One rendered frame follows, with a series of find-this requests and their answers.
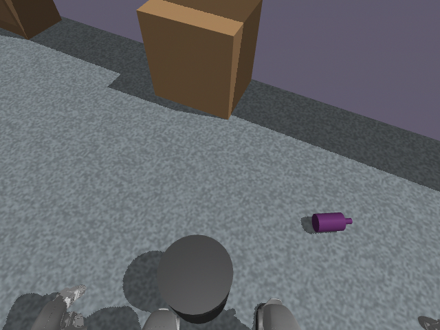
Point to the right robot hand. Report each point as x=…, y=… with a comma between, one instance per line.
x=429, y=323

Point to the left robot hand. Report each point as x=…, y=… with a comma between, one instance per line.
x=54, y=317

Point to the bookshelf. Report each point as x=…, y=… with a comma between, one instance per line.
x=28, y=18

